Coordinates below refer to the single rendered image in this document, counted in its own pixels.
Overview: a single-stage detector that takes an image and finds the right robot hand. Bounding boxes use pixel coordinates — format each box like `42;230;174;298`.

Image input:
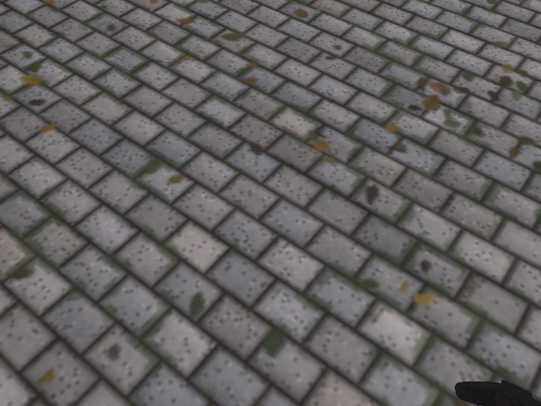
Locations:
455;380;541;406

